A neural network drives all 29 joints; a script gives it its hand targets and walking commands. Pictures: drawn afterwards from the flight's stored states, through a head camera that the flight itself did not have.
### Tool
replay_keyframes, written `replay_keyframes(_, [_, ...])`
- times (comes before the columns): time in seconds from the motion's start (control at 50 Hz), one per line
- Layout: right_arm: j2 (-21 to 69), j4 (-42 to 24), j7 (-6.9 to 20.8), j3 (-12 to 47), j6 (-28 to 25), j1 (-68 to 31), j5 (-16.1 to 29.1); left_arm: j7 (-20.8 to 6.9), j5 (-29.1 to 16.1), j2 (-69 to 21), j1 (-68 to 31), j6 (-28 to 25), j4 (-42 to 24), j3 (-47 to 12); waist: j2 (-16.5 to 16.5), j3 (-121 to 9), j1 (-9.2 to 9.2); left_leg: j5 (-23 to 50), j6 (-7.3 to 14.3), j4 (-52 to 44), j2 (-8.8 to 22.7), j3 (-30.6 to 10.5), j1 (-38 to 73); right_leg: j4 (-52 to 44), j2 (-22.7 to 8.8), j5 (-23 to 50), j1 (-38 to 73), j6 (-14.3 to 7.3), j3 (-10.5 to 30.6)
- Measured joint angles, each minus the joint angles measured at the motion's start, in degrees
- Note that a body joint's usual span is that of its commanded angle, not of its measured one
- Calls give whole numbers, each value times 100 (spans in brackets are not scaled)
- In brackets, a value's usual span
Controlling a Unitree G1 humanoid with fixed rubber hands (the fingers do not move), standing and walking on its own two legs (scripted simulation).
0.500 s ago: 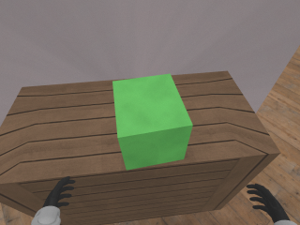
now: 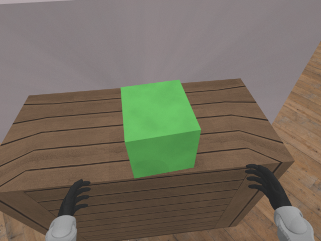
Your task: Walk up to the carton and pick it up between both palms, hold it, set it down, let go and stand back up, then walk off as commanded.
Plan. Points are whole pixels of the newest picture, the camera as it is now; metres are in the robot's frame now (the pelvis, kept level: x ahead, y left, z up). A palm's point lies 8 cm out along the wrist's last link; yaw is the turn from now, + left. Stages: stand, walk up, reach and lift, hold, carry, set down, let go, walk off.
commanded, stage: reach and lift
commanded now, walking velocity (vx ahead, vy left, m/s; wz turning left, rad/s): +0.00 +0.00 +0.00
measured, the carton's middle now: (157, 127) +0.42 +0.02 +0.03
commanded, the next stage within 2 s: none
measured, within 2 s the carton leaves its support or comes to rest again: neither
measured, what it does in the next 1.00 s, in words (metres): stands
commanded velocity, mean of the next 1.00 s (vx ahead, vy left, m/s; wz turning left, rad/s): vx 0.00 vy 0.00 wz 0.00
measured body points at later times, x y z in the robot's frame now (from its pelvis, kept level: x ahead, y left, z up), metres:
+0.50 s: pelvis +0.03 +0.00 +0.00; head +0.03 +0.00 +0.45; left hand +0.26 +0.22 +0.02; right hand +0.27 -0.21 +0.04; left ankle +0.04 +0.10 -0.73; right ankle +0.06 -0.13 -0.73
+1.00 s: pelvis +0.04 +0.01 +0.01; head +0.06 +0.01 +0.45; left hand +0.32 +0.21 +0.08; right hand +0.32 -0.18 +0.08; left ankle +0.04 +0.10 -0.73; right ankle +0.06 -0.13 -0.73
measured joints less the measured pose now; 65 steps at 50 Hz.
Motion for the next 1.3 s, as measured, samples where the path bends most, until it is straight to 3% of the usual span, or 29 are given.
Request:
replay_keyframes(0.28, [273, -580, -29, 371, 117, 2, 201, 71, -202, -286, 326, -630, -1034, -1, 0, -19, 108, -74, -1, -26, 0, 0, 0, -13, 0, -69, -8, -6, 0])
replay_keyframes(0.5, [292, -980, -250, 548, 120, 1, 419, 71, -299, -352, 326, -402, -1508, -1, 0, -30, 108, -149, -1, -102, 0, 0, -1, -99, -5, -134, -5, -6, 0])
replay_keyframes(0.88, [291, -1972, -701, 604, 965, -237, 870, 71, -441, -352, 80, 1337, -3182, -1, 0, -33, 108, -207, -2, -222, 10, 0, 2, -367, -11, -114, 64, -6, 0])
replay_keyframes(1.16, [290, -1952, -880, 506, 1960, -1637, 1106, 87, -454, -352, -1420, 2815, -3230, -1, 0, -80, 108, -152, -2, -222, 10, 0, 2, -378, -12, -55, 70, -6, 0])
replay_keyframes(1.3, [291, -1198, -890, 405, 2354, -2618, 1242, 92, -453, -352, -2177, 3327, -3037, -1, 0, -80, 108, -110, -2, -223, 10, 0, 2, -378, -12, -14, 70, -6, 0])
